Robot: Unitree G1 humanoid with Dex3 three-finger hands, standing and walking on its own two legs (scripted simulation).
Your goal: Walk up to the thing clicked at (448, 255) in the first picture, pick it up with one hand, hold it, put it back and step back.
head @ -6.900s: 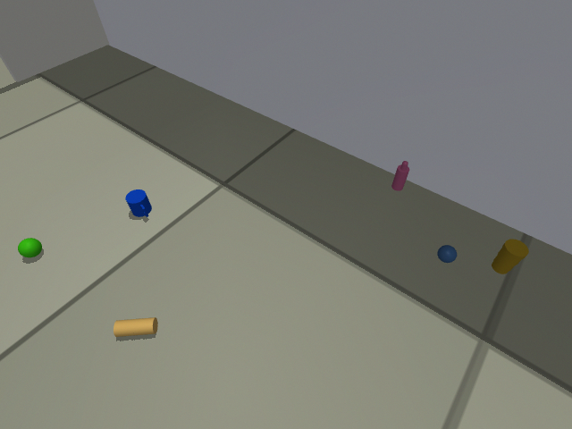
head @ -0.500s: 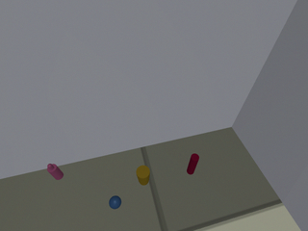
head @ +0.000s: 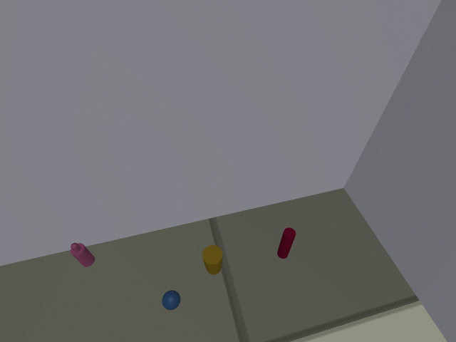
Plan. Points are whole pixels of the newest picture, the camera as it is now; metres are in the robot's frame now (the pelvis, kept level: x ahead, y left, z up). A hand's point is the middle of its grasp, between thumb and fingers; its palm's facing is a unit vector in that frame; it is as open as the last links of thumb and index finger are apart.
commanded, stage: stand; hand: left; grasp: from above
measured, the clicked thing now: (171, 300) +0.40 +0.25 -0.75
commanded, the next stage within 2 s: rise first in 0.82 s
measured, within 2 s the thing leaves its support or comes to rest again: neither
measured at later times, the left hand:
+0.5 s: hand out of the picture +0.07 +0.25 -0.16, palm faces -0.03 -0.94 -0.35, open 7.4 cm
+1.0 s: hand out of the picture +0.09 +0.25 -0.16, palm faces +0.03 -0.94 -0.34, open 7.5 cm
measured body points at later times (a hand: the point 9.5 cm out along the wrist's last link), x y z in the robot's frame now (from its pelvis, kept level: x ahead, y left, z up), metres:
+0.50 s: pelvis +0.00 +0.00 +0.00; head +0.01 +0.00 +0.45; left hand +0.07 +0.30 -0.13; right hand +0.08 -0.30 -0.13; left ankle +0.00 +0.12 -0.75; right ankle -0.02 -0.14 -0.75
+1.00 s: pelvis +0.00 +0.00 +0.00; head +0.03 +0.00 +0.45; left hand +0.09 +0.30 -0.13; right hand +0.09 -0.30 -0.13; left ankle +0.00 +0.12 -0.75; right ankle -0.02 -0.14 -0.75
